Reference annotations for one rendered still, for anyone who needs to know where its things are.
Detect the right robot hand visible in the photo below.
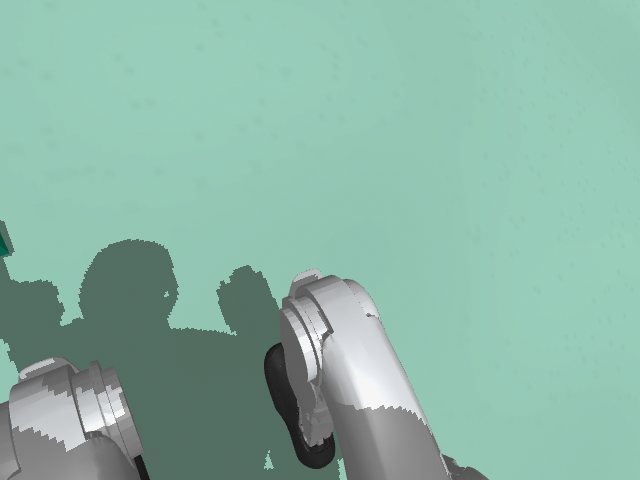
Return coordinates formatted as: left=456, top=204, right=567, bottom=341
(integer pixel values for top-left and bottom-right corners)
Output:
left=442, top=454, right=489, bottom=480

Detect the left robot foot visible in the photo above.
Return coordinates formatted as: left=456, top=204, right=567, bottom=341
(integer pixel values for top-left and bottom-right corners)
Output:
left=134, top=454, right=150, bottom=480

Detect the small box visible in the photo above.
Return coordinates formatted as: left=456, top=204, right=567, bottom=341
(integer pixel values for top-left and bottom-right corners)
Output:
left=0, top=233, right=9, bottom=256

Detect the right robot foot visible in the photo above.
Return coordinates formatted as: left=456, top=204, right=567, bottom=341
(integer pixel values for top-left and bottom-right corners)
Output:
left=264, top=343, right=335, bottom=469

